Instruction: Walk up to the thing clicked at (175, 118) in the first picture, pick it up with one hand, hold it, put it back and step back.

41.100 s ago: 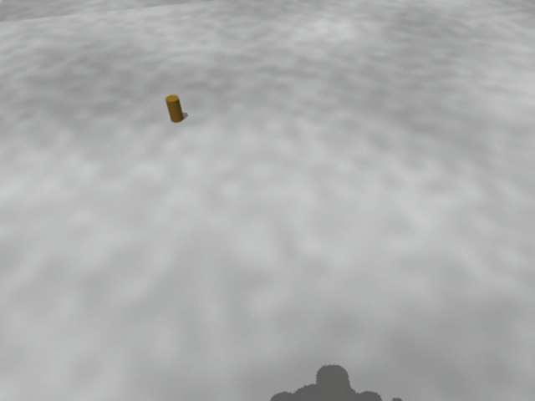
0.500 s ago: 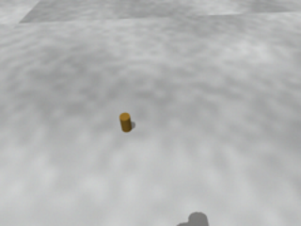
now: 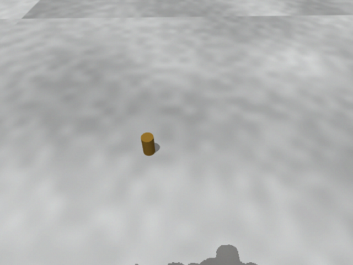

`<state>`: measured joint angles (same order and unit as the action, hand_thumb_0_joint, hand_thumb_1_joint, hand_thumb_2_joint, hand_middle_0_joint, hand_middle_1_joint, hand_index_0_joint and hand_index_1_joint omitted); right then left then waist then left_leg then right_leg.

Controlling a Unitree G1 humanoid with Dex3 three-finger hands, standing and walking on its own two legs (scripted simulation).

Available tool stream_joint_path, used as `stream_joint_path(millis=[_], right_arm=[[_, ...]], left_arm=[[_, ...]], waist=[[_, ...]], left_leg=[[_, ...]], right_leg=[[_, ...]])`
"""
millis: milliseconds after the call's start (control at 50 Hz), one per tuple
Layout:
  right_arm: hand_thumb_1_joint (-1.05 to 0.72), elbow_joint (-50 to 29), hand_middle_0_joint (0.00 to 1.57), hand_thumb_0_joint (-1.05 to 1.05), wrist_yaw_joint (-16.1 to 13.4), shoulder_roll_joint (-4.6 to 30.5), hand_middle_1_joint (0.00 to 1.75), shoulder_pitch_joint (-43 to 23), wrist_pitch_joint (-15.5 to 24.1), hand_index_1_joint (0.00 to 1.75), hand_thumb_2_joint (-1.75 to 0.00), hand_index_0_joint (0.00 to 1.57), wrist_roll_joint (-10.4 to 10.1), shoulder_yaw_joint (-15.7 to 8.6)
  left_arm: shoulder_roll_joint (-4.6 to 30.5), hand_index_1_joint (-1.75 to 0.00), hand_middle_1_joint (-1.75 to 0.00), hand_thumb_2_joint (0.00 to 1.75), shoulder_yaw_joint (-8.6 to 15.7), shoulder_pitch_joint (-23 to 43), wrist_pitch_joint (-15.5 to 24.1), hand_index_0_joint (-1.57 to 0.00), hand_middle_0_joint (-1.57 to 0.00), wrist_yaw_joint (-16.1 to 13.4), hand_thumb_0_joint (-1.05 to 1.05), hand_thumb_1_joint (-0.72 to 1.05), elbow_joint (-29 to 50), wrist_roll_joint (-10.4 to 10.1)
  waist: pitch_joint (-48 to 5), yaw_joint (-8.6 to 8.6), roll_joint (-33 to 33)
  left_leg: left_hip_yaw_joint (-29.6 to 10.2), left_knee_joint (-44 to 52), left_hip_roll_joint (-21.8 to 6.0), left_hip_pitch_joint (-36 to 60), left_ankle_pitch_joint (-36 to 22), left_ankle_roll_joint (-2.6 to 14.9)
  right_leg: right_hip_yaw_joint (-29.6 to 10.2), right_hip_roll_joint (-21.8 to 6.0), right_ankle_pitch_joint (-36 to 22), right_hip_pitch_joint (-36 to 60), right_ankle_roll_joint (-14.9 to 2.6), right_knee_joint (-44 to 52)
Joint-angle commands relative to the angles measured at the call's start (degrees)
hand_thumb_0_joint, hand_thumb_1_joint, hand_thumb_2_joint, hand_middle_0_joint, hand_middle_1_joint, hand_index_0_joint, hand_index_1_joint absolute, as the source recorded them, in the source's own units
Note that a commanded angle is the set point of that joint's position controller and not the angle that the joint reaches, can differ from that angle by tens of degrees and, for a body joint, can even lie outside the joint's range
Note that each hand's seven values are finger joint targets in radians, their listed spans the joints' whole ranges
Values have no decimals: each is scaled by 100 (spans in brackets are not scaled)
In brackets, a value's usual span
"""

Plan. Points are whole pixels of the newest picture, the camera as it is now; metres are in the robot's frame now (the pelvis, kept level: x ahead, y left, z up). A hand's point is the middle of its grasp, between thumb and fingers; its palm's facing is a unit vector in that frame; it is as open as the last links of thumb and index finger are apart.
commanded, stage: step back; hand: left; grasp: from the side
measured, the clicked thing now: (148, 144) +0.94 +0.22 -0.68
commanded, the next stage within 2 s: stand in 0.26 s
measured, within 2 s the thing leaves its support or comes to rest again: neither
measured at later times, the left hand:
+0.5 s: hand out of the picture +0.11 +0.25 -0.13, palm faces -0.03 -0.94 -0.34, open 7.4 cm
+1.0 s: hand out of the picture +0.08 +0.25 -0.14, palm faces -0.06 -0.94 -0.34, open 7.4 cm
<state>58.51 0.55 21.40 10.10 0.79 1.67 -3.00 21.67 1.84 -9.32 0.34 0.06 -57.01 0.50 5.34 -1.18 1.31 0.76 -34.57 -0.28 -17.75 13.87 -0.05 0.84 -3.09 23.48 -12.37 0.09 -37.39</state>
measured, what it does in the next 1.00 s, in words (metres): stands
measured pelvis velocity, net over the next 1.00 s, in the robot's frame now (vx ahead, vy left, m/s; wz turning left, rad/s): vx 0.00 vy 0.00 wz -0.02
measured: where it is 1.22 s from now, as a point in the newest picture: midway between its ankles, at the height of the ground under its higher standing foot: outside the picture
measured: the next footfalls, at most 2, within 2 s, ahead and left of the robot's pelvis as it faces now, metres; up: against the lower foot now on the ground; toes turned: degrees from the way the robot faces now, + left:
none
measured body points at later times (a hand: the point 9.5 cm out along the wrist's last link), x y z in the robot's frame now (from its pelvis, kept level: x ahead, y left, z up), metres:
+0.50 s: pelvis +0.01 +0.00 +0.02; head +0.03 +0.00 +0.47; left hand +0.11 +0.30 -0.11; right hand +0.13 -0.29 -0.10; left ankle +0.05 +0.12 -0.72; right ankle -0.02 -0.14 -0.72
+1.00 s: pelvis +0.00 +0.00 +0.02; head +0.01 +0.01 +0.47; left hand +0.08 +0.30 -0.11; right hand +0.06 -0.30 -0.11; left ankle +0.05 +0.12 -0.72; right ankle -0.02 -0.14 -0.72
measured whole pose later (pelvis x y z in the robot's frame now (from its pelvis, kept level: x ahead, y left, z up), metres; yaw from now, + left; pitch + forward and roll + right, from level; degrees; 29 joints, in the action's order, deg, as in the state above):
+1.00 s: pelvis +0.00 +0.00 +0.02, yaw -1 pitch -3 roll +0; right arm 66.4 1.1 20.1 6.5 0.2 0.5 -0.6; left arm 20.1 -0.2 -6.9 0.7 0.6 -64.7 0.7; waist 3.3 0.7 0.0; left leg 1.8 -19.4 -1.2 -10.1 6.7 -0.3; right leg -0.5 -1.7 12.3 -4.2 1.8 -19.0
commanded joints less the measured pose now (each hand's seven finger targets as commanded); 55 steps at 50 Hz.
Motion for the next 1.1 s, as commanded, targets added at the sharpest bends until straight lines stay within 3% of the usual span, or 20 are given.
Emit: stream_joint_path(millis=[0, 40, 60, 140, 220, 240, 260, 360, 400, 500, 600, 740, 840, 900, 940, 1080], right_arm=[[-90, -396, 20, 0, -122, 1364, 30, -628, 134, 30, -90, 20, -28, -222], [-90, -316, 20, 0, -118, 1117, 30, -693, 130, 30, -90, 20, -73, -150], [-90, -253, 20, 0, -123, 1069, 30, -641, 139, 30, -90, 20, -76, -123], [-90, -56, 20, 0, -125, 1090, 30, -768, 150, 30, -90, 20, -88, -123], [-90, 47, 20, 0, -127, 1037, 30, -975, 125, 30, -90, 20, -92, -109], [-90, 64, 20, 0, -104, 1066, 30, -871, 132, 30, -90, 20, -135, -54], [-90, 89, 20, 0, -96, 1080, 30, -874, 137, 30, -90, 20, -139, -70], [-90, 132, 20, 0, -79, 1019, 30, -1031, 137, 30, -90, 20, -140, -40], [-90, 163, 20, 0, -71, 1019, 30, -1088, 125, 30, -90, 20, -130, -27], [-90, 184, 20, 0, -50, 992, 30, -1156, 126, 30, -90, 20, -134, -18], [-90, 255, 20, 0, -33, 1021, 30, -1110, 116, 30, -90, 20, -124, -10], [-90, 360, 20, 0, -36, 1026, 30, -951, 128, 30, -90, 20, -119, 9], [-90, 411, 20, 0, -37, 1101, 30, -786, 119, 30, -90, 20, -102, 2], [-90, 405, 20, 0, -35, 1105, 30, -792, 124, 30, -90, 20, -111, 2], [-90, 410, 20, 0, -35, 1098, 30, -766, 112, 30, -90, 20, -115, 7], [-90, 426, 20, 0, -37, 1067, 30, -643, 109, 30, -90, 20, -120, 36]], left_arm=[[1060, -30, -30, 90, 204, 10, 142, -20, -20, -91, 0, 90, 200, -4], [1233, -30, -30, 90, 232, 0, 199, -20, -20, -81, 0, 90, 94, -5], [1283, -30, -30, 90, 262, 162, 208, -20, -20, -80, 0, 90, 121, -2], [1198, -30, -30, 90, 222, 360, 207, -20, -20, -108, 0, 90, 5, -24], [1162, -30, -30, 90, 204, 433, 196, -20, -20, -106, 0, 90, -93, -7], [962, -30, -30, 90, 91, 369, 190, -20, -20, -73, 0, 90, -221, -56], [995, -30, -30, 90, 91, 390, 198, -20, -20, -74, 0, 90, -226, -57], [1077, -30, -30, 90, 89, 608, 195, -20, -20, -78, 0, 90, -305, -27], [1034, -30, -30, 90, 71, 658, 184, -20, -20, -62, 0, 90, -342, -29], [1076, -30, -30, 90, 79, 670, 208, -20, -20, -59, 0, 90, -384, -1], [1081, -30, -30, 90, 75, 668, 203, -20, -20, -47, 0, 90, -420, 0], [1079, -30, -30, 90, 55, 571, 183, -20, -20, -24, 0, 90, -441, 3], [1072, -30, -30, 90, 52, 511, 154, -20, -20, -11, 0, 90, -448, 4], [1043, -30, -30, 90, 41, 467, 157, -20, -20, -13, 0, 90, -448, -2], [1065, -30, -30, 90, 39, 424, 156, -20, -20, -15, 0, 90, -461, 10], [1105, -30, -30, 90, 31, 431, 169, -20, -20, -22, 0, 90, -414, -2]], waist=[[-729, -115, -789], [-822, -42, -686], [-923, 30, -522], [-1094, 72, -359], [-1079, 67, -217], [-1048, 116, -269], [-1084, 117, -227], [-960, 131, -131], [-738, 119, -135], [-818, 114, -101], [-632, 109, -126], [-641, 109, -108], [-490, 139, -254], [-610, 125, -185], [-498, 134, -110], [-612, 191, -82]], left_leg=[[-1333, 1069, -1214, 213, -1015, 662], [-835, 814, -762, 212, -934, 282], [-696, 791, -711, 321, -1166, 242], [-579, 776, -778, 883, -2143, 303], [-480, 880, -764, 967, -1952, 275], [-601, 1030, -775, 1223, -2133, 248], [-581, 1034, -785, 1350, -2298, 242], [-525, 1313, -777, 1476, -2235, 165], [-548, 1490, -756, 1269, -1723, 124], [-491, 1595, -736, 1407, -1573, 110], [-511, 1755, -707, 1219, -1017, 79], [-535, 1812, -736, 1249, -992, 65], [-604, 2010, -722, 990, -223, 56], [-592, 1920, -749, 1127, -542, 92], [-619, 1959, -731, 1061, -323, 82], [-574, 1829, -736, 1166, -761, 111]], right_leg=[[-229, 6, -705, 309, -183, 854], [-560, -215, -1485, 476, -244, 1110], [-578, -306, -1898, 606, -249, 1103], [-438, -287, -2449, 525, -180, 1131], [-459, -327, -2482, 584, -166, 1310], [-489, -341, -2531, 523, -125, 1496], [-482, -362, -2653, 580, -93, 1556], [-463, -397, -2539, 641, -67, 1799], [-478, -393, -2058, 608, -48, 1979], [-514, -453, -2112, 656, -51, 2138], [-528, -445, -1558, 572, -41, 2295], [-536, -432, -1479, 510, -74, 2295], [-549, -403, -1116, 472, -90, 2285], [-551, -415, -1264, 477, -92, 2246], [-544, -393, -1075, 370, -83, 2280], [-576, -434, -1388, 417, -76, 2264]])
